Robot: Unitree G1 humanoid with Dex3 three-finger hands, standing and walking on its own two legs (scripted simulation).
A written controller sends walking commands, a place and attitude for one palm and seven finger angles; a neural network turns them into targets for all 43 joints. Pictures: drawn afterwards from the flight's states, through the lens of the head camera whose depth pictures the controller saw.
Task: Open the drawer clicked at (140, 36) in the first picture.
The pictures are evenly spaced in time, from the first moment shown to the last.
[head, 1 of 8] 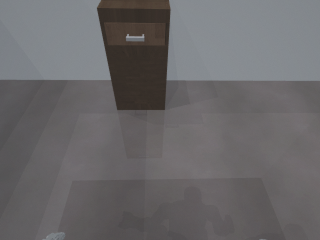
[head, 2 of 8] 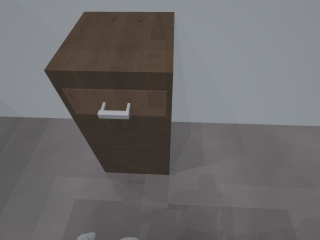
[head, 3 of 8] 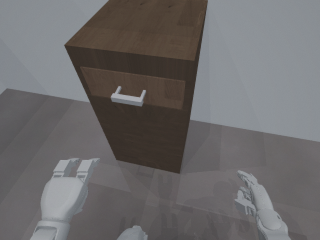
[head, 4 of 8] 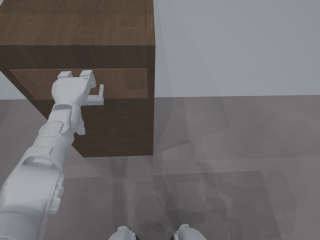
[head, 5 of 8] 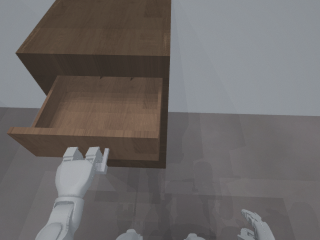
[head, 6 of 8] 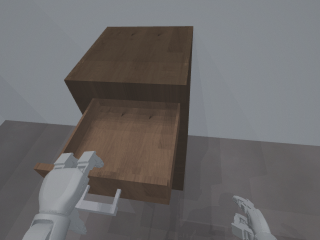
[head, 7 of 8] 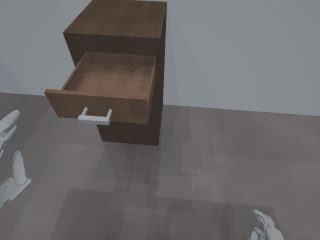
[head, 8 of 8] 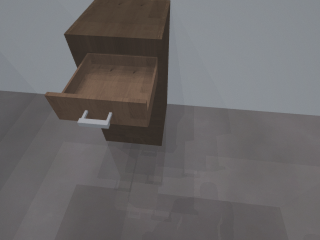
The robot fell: no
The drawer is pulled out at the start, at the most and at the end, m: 0.00 0.30 0.30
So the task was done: yes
